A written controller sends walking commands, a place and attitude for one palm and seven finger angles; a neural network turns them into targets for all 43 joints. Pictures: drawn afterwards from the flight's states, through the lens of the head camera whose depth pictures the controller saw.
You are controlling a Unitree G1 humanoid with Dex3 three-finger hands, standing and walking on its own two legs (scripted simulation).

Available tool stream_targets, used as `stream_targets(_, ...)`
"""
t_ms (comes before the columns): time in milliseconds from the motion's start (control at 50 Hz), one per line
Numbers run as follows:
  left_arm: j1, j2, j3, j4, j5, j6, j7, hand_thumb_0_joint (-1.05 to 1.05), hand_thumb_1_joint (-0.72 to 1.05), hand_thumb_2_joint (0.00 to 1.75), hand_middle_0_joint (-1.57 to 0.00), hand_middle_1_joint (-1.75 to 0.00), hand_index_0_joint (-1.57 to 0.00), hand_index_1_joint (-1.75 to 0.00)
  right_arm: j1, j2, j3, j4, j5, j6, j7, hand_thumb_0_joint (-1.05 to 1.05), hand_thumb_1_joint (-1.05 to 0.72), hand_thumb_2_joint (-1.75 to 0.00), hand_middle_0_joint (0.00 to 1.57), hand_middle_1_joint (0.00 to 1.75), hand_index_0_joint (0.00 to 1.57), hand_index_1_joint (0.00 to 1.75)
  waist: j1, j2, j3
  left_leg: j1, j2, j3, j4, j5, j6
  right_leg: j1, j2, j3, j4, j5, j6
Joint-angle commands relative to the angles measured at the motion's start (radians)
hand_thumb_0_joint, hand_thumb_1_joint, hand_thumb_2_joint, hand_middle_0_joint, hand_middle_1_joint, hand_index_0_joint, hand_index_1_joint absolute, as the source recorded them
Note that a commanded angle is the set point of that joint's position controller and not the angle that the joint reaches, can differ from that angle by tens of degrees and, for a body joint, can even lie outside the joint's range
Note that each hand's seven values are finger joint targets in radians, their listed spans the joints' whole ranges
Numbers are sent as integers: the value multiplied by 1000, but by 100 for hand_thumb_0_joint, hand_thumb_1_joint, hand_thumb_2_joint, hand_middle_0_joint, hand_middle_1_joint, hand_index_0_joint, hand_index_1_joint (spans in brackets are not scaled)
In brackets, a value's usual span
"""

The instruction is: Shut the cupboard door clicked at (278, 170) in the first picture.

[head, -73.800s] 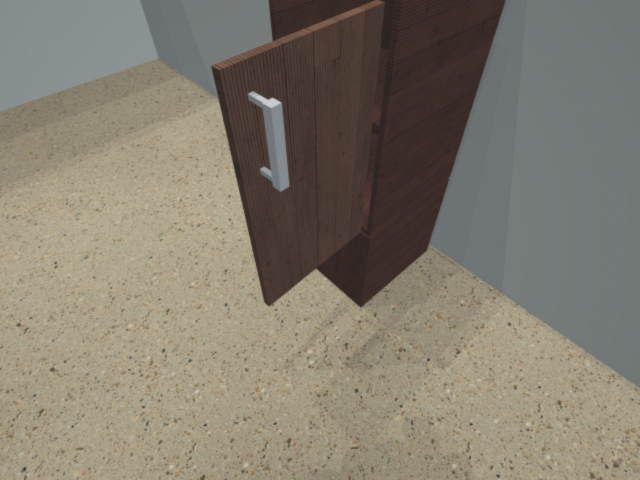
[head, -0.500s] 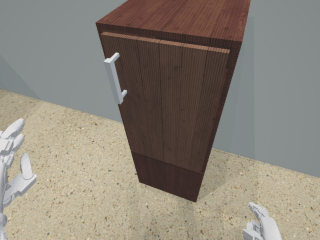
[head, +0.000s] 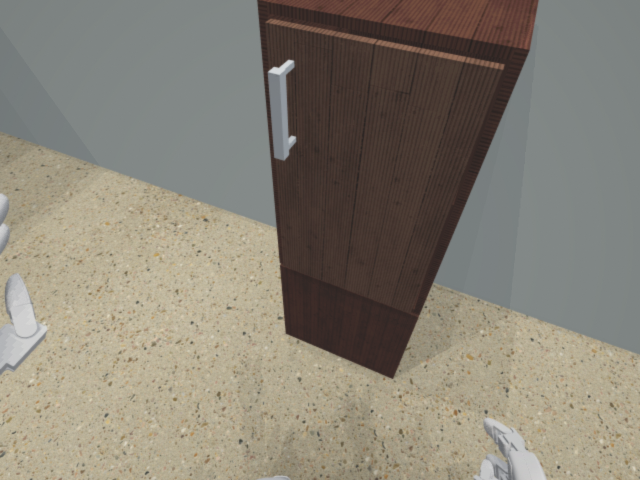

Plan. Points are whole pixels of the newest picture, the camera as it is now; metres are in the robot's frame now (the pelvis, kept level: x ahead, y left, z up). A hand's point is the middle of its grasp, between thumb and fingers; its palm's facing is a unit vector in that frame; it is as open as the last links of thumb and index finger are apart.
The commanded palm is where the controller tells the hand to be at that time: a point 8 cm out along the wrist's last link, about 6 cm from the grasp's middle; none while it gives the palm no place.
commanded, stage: step back with the hand held close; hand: left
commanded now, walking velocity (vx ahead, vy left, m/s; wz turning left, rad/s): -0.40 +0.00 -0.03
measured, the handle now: (284, 111) +0.64 +0.11 +0.14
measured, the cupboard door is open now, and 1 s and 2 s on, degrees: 0 0 0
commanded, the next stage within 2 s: stop stepping back and stand still in 0.44 s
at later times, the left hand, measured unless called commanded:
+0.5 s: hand out of the picture +0.10 +0.27 +0.19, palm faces +0.43 -0.79 -0.44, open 7.5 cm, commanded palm +0.04 +0.31 +0.19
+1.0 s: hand out of the picture +0.07 +0.30 +0.18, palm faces +0.29 -0.84 -0.46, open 7.5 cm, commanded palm +0.01 +0.34 +0.19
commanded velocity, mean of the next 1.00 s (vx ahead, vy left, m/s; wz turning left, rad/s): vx -0.14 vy -0.04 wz -0.03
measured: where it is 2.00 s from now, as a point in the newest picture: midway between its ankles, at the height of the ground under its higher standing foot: outside the picture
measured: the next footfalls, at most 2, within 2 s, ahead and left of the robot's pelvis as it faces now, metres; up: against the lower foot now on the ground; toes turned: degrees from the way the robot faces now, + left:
right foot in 0.40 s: -0.06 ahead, -0.13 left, +0.00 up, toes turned +4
left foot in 0.64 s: -0.06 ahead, +0.12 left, +0.00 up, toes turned -5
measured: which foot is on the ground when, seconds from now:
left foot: down 0.00-0.48, up 0.50-0.62, down 0.64-1.00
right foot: down 0.00-0.24, up 0.26-0.38, down 0.40-0.70, up 0.72-1.00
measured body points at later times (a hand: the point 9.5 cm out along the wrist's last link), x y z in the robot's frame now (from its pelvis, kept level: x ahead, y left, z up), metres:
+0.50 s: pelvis -0.09 +0.01 +0.00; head -0.08 +0.04 +0.45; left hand +0.07 +0.31 +0.21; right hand +0.09 -0.23 -0.07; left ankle +0.09 +0.06 -0.71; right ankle -0.10 -0.13 -0.72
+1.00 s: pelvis -0.16 +0.06 +0.02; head -0.16 +0.09 +0.47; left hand +0.04 +0.34 +0.21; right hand -0.04 -0.18 -0.06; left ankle -0.09 +0.12 -0.72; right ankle -0.24 -0.03 -0.71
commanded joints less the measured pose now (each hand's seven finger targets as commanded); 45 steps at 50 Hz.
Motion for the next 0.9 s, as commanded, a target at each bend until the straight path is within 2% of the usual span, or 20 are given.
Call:
stream_targets(0, -51, 177, 110, -229, -10, -86, 23, 0, 90, 90, -20, -30, -20, -30, -102, -138, -59, -144, -10, -81, -10, 0, -90, -90, 20, 30, 20, 30, -12, 10, -94, -35, 149, -212, -247, -449, -36, 41, -60, 121, -120, -203, -67)
stream_targets(120, -101, 200, 106, -171, -6, -101, 42, 0, 90, 90, -20, -30, -20, -30, -104, -129, -57, -104, -16, -90, -9, 0, -90, -90, 20, 30, 20, 30, -23, -52, -84, 88, 131, -187, -148, -270, -51, -113, -105, 182, -187, -128, -70)
stream_targets(180, -93, 211, 129, -154, 2, -108, 39, 0, 90, 90, -20, -30, -20, -30, -123, -150, -66, -112, -12, -92, -13, 0, -90, -90, 20, 30, 20, 30, -18, 41, -68, -60, 186, -246, -276, -475, -26, -13, -35, 113, -97, -203, -43)
stream_targets(240, -101, 204, 146, -195, 1, -119, 27, 0, 90, 90, -20, -30, -20, -30, -133, -150, -68, -123, -15, -98, -14, 0, -90, -90, 20, 30, 20, 30, 2, 178, -98, -305, 300, -342, -461, -596, 13, 252, 52, -11, 191, -77, -19)
stream_targets(280, -98, 269, 192, -260, -10, -130, 21, 0, 90, 90, -20, -30, -20, -30, -143, -141, -75, -122, -20, -101, -7, 0, -90, -90, 20, 30, 20, 30, 11, 131, -158, -209, 293, -303, -430, -499, -9, 221, 51, -14, 172, -116, -26)
stream_targets(340, 22, 230, 172, -264, -37, -137, 14, 0, 90, 90, -20, -30, -20, -30, -141, -124, -71, -120, -12, -124, 6, 0, -90, -90, 20, 30, 20, 30, 9, 130, -188, -28, 262, -219, -378, -382, -52, 128, 32, -35, 11, -174, -41)
stream_targets(380, 49, 241, 181, -268, -47, -149, 15, 0, 90, 90, -20, -30, -20, -30, -128, -122, -73, -99, -16, -131, 15, 0, -90, -90, 20, 30, 20, 30, -2, 162, -205, 95, 246, -171, -327, -307, -94, 57, -9, 16, -120, -179, -54)
stream_targets(400, 21, 229, 160, -265, -54, -159, 14, 0, 90, 90, -20, -30, -20, -30, -121, -113, -66, -89, -19, -127, 18, 0, -90, -90, 20, 30, 20, 30, -9, 116, -188, 127, 227, -156, -275, -276, -120, 5, -48, 83, -194, -195, -74)
stream_targets(420, -5, 236, 158, -236, -52, -168, 16, 0, 90, 90, -20, -30, -20, -30, -112, -112, -69, -73, -20, -123, 17, 0, -90, -90, 20, 30, 20, 30, -15, 46, -165, 201, 192, -102, -170, -222, -141, -103, -106, 175, -272, -204, -100)
stream_targets(440, -32, 209, 111, -204, -40, -157, 17, 0, 90, 90, -20, -30, -20, -30, -91, -109, -84, -57, -2, -115, 13, 0, -90, -90, 20, 30, 20, 30, -30, -117, -161, 321, 121, -49, 52, -197, -149, -300, -192, 265, -330, -327, -134)
stream_targets(480, -81, 248, 119, -214, -24, -128, 42, 0, 90, 90, -20, -30, -20, -30, -117, -109, -93, -41, -12, -113, 6, 0, -90, -90, 20, 30, 20, 30, -17, -210, -110, 358, 57, -77, 383, -212, -148, -458, -355, 385, -426, -293, -223)
stream_targets(540, -156, 228, 89, -165, -5, -96, 39, 0, 90, 90, -20, -30, -20, -30, -133, -84, -42, -66, -22, -95, -7, 0, -90, -90, 20, 30, 20, 30, -31, -154, -1, 86, 82, -104, 210, -189, -117, -194, -281, 261, -261, 203, -151)
stream_targets(580, -256, 243, 82, -155, -1, -81, 38, 0, 90, 90, -20, -30, -20, -30, -133, -112, -46, -57, -10, -93, -27, 0, -90, -90, 20, 30, 20, 30, -36, -27, 35, 137, 50, -73, -64, -99, -108, -152, -190, 172, -178, 182, -87)
stream_targets(620, -216, 211, 77, -156, -2, -90, 39, 0, 90, 90, -20, -30, -20, -30, -102, -146, -53, -74, 1, -120, -37, 0, -90, -90, 20, 30, 20, 30, -9, 155, -36, 146, 184, -200, -232, 181, -52, -30, -38, 81, -36, 164, -16)
stream_targets(660, -139, 231, 111, -187, -13, -92, 36, 0, 90, 90, -20, -30, -20, -30, -70, -118, -53, -98, 7, -134, -28, 0, -90, -90, 20, 30, 20, 30, -14, 101, -161, 230, 227, -223, -206, 337, -36, 30, -8, 20, 11, 152, -4)
stream_targets(680, -74, 257, 145, -229, -36, -89, 21, 0, 90, 90, -20, -30, -20, -30, -82, -120, -50, -97, -5, -140, -22, 0, -90, -90, 20, 30, 20, 30, -6, 161, -205, 266, 257, -285, -286, 269, -53, 12, 8, -5, 65, -11, 10)
stream_targets(700, -69, 211, 115, -268, -38, -91, 12, 0, 90, 90, -20, -30, -20, -30, -86, -107, -50, -99, -10, -144, -14, 0, -90, -90, 20, 30, 20, 30, -12, 165, -201, 268, 289, -335, -361, 121, -58, -2, 16, 0, 146, -142, 10)
stream_targets(740, -67, 203, 124, -336, -29, -89, 21, 0, 90, 90, -20, -30, -20, -30, -92, -108, -53, -100, -17, -157, 0, 0, -90, -90, 20, 30, 20, 30, -16, 163, -153, 210, 326, -366, -438, -176, -30, -25, -1, 25, 236, -168, 5)
stream_targets(800, 42, 170, 97, -322, -21, -69, 31, 0, 90, 90, -20, -30, -20, -30, -90, -100, -45, -95, -14, -166, 15, 0, -90, -90, 20, 30, 20, 30, -23, 130, -140, 266, 270, -249, -395, -127, -34, -10, 6, -29, 77, -89, 7)
stream_targets(880, 84, 223, 133, -234, -22, -35, 35, 0, 90, 90, -20, -30, -20, -30, -96, -106, -34, -87, -23, -134, 3, 0, -90, -90, 20, 30, 20, 30, -25, 213, -82, 203, 222, -204, -502, -364, -113, 93, 51, -113, -97, -125, -13)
